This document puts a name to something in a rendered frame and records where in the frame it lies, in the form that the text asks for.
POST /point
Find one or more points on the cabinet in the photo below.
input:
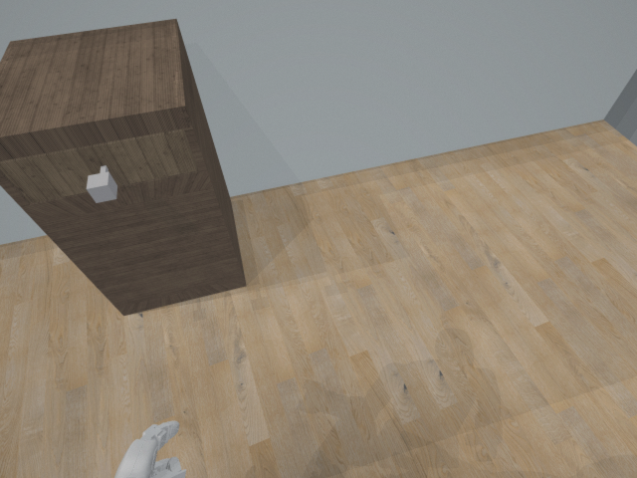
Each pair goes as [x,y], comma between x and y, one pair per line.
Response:
[161,241]

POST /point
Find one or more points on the left robot hand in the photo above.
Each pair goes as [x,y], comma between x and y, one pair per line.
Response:
[139,459]

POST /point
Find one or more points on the drawer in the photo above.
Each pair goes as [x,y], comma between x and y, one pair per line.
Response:
[65,172]

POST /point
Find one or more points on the handle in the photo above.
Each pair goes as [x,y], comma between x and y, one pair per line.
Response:
[101,186]

